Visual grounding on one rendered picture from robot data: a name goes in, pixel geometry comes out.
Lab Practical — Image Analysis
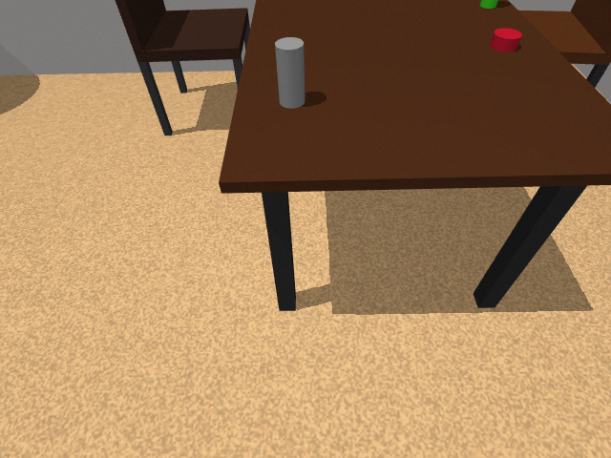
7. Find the chair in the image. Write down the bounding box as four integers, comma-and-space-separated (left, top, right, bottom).
116, 0, 250, 135
520, 0, 611, 88

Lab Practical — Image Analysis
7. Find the table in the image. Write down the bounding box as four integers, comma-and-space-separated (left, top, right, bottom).
219, 0, 611, 311

